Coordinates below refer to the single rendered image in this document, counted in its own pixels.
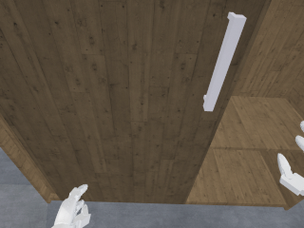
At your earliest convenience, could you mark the wardrobe door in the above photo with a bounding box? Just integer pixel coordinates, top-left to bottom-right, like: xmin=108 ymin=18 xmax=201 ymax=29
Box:
xmin=0 ymin=0 xmax=272 ymax=204
xmin=0 ymin=113 xmax=55 ymax=194

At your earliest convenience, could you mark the robot right hand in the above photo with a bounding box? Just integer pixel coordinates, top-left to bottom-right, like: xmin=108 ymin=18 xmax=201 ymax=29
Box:
xmin=277 ymin=121 xmax=304 ymax=196

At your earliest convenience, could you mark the handle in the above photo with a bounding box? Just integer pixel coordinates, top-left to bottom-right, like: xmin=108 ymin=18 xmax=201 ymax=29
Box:
xmin=203 ymin=11 xmax=247 ymax=112

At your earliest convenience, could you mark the robot left hand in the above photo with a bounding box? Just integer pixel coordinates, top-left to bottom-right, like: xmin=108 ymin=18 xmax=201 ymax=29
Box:
xmin=54 ymin=184 xmax=91 ymax=228

